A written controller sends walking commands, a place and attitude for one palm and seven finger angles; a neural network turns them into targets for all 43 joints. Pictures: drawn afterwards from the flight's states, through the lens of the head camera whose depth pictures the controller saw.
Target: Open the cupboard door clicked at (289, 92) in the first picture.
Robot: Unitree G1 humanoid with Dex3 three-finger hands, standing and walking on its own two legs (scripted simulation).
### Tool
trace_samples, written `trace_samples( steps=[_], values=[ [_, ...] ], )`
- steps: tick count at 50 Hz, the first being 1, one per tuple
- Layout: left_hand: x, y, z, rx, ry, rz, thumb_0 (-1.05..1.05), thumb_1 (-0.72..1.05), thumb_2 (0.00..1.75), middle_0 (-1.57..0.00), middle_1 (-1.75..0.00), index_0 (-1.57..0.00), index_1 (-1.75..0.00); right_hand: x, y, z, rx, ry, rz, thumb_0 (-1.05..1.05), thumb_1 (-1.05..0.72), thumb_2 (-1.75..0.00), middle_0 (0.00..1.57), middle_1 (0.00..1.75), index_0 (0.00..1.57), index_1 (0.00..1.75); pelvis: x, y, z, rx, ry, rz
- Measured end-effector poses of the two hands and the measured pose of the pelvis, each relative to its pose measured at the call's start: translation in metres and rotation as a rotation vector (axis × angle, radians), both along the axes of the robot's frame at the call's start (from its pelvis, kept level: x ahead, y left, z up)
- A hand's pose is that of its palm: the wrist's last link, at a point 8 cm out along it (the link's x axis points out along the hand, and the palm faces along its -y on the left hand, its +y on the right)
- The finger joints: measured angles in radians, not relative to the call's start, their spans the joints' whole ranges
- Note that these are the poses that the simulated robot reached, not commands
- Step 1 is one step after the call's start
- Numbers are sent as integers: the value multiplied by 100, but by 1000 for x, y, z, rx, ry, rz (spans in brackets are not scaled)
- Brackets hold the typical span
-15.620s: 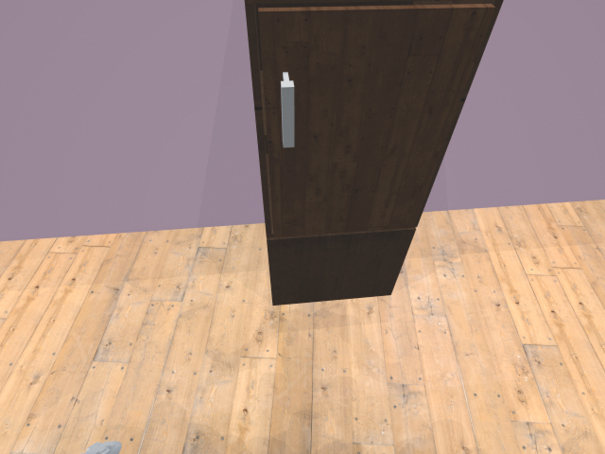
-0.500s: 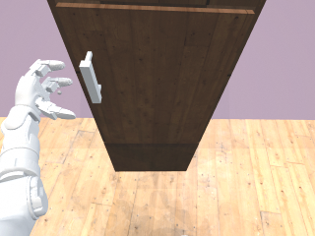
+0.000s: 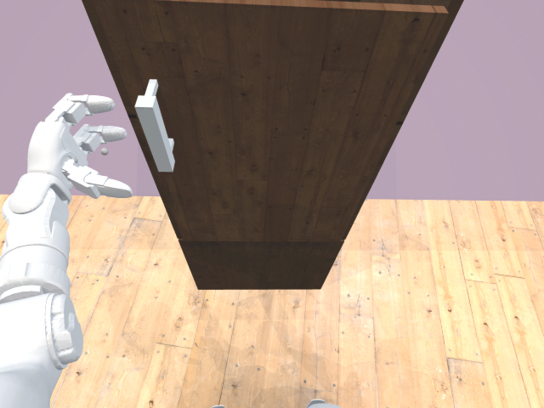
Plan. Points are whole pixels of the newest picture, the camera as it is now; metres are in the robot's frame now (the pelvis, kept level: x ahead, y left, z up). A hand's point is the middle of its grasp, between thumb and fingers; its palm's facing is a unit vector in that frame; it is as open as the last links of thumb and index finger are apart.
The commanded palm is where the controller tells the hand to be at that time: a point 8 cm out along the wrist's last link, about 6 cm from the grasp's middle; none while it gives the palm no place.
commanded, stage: slide the fingers in behind the handle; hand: left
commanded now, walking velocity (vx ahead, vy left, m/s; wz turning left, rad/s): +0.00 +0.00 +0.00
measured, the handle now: (159, 127) +0.50 +0.17 +0.11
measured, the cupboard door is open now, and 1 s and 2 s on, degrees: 0 0 0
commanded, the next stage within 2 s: close the thumb around the handle in 1.52 s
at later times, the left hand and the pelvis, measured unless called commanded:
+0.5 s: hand (128, 153) +0.45 +0.20 +0.11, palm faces -0.01 -1.00 +0.02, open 14.0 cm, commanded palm +0.42 +0.24 +0.11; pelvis +0.01 +0.00 +0.00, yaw +0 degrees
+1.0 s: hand (153, 152) +0.45 +0.17 +0.11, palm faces -0.01 -1.00 +0.01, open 14.0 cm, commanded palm +0.42 +0.21 +0.11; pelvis +0.00 +0.00 +0.00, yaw -1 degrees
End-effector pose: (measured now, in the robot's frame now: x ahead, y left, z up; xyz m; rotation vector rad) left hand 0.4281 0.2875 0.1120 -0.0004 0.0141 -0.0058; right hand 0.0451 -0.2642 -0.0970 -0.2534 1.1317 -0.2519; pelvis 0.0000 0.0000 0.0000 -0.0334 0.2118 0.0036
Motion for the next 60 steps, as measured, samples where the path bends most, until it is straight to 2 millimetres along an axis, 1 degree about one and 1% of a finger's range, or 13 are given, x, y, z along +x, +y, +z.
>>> trace_samples(
  steps=[5, 10, 18, 26, 32, 38, 45, 50, 60],
  values=[
    [5, -13, 0, -12, -16, -22, -1, -50, 30, -29, -120, -30, -120, -8, 1, -2, 3, 30, -13, 1, -91, -90, 21, 30, 21, 29, 3, 2, 0, 0, 6, -2],
    [9, -24, -4, -24, -6, -18, -1, -50, 30, -30, -120, -30, -120, -9, 3, -1, 13, 24, -31, 1, -91, -90, 21, 30, 21, 29, 6, 3, 1, 1, 5, -12],
    [3, -24, -3, -6, -15, 3, -1, -50, 30, -30, -120, -30, -120, 0, 7, 0, 31, -14, -32, 1, -91, -90, 21, 30, 21, 29, 7, 3, 2, 1, -8, -17],
    [1, -34, -5, -19, 0, -2, -1, -50, 30, -30, -120, -30, -120, 13, 8, -1, 33, -37, 1, 1, -91, -90, 21, 30, 21, 29, 5, 2, 1, 1, -15, -4],
    [4, -44, -5, -15, -12, -7, -1, -50, 30, -30, -120, -30, -120, 17, 7, -1, 33, -56, 9, 1, -91, -90, 21, 30, 21, 29, 3, 2, 1, 3, -15, -4],
    [4, -54, -4, -19, -17, -4, -1, -50, 30, -30, -120, -30, -120, 14, 6, -1, 42, -57, 0, 1, -91, -90, 20, 30, 21, 29, 3, 1, 1, 6, -17, -12],
    [3, -60, -7, -18, -7, 5, -1, -50, 30, -30, -120, -30, -120, 6, 5, -3, 49, -41, -8, 1, -91, -90, 20, 30, 20, 29, 2, -2, 1, 9, -22, -13],
    [2, -67, -4, -9, -22, 0, -1, -50, 30, -30, -120, -30, -120, 2, 4, -4, 53, -36, -14, 1, -91, -90, 20, 30, 20, 29, 2, -3, 1, 9, -25, -12],
    [0, -86, -3, -9, -26, -7, -1, -50, 30, -30, -120, -30, -120, 4, 1, -5, 63, -54, -10, 1, -91, -90, 20, 30, 20, 29, 0, -6, 1, 14, -33, -14]
  ],
)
